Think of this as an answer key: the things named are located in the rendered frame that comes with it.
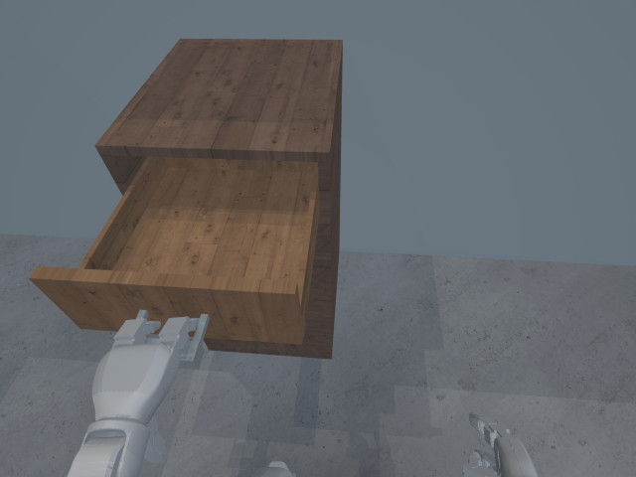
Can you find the drawer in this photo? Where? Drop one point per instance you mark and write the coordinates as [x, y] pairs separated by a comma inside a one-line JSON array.
[[231, 238]]

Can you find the handle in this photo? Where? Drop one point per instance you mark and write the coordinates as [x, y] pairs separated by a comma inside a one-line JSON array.
[[191, 355]]

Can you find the cabinet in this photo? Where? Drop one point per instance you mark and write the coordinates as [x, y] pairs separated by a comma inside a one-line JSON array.
[[247, 99]]

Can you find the robot left shin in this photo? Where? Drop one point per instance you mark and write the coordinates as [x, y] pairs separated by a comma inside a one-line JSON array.
[[278, 464]]

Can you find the robot left forearm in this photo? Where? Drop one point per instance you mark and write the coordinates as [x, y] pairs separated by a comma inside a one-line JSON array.
[[112, 447]]

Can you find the left robot hand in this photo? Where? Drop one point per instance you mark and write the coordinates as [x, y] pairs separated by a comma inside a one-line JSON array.
[[133, 378]]

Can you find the right robot hand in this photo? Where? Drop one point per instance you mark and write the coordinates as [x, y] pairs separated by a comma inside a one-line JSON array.
[[511, 457]]

